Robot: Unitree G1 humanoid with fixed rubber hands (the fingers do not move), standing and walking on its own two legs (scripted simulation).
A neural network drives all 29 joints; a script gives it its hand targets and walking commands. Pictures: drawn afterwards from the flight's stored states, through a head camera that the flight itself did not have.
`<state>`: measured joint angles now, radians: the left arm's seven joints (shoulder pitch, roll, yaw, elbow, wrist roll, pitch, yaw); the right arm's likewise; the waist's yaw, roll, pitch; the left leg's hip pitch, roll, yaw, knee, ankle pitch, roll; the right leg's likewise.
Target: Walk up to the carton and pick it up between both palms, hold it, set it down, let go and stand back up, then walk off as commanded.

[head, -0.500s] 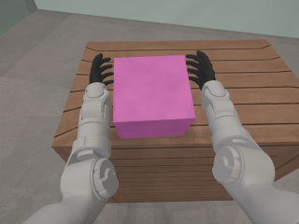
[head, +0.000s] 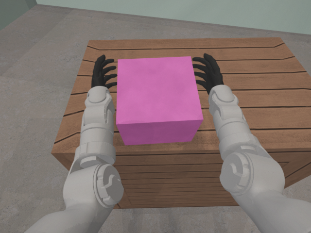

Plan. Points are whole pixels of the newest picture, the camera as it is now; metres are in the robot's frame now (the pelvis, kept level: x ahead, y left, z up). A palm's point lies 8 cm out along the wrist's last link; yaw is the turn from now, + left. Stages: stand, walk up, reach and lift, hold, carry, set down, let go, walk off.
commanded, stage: set down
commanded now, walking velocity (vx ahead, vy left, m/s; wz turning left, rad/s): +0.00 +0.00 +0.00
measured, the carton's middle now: (156, 102) +0.43 +0.04 +0.08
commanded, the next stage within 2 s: none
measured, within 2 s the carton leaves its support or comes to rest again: rests again in 1.06 s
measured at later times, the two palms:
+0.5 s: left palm (101, 88) +0.43 +0.19 +0.13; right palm (211, 88) +0.46 -0.10 +0.12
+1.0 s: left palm (104, 99) +0.43 +0.19 +0.08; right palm (206, 99) +0.46 -0.10 +0.07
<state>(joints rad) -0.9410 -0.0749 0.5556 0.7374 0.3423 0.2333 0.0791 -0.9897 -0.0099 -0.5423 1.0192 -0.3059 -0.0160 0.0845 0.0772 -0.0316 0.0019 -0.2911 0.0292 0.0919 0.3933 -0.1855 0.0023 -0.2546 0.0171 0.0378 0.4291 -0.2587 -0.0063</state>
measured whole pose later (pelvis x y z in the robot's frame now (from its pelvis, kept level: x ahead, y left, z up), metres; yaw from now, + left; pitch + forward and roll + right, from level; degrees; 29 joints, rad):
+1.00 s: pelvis +0.01 +0.00 +0.00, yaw +0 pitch +11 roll +1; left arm -0.91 -0.08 0.52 0.85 0.33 0.07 0.19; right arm -0.91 0.00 -0.47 1.01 -0.25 -0.06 0.02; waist 0.09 -0.03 -0.03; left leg -0.41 0.03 0.09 0.39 -0.17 0.00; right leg -0.38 0.02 0.04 0.43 -0.25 -0.01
